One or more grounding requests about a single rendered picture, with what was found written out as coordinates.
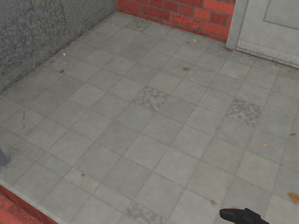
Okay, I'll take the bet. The robot right hand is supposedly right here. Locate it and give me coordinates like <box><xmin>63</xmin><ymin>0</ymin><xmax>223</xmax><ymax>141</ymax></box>
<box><xmin>220</xmin><ymin>208</ymin><xmax>269</xmax><ymax>224</ymax></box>

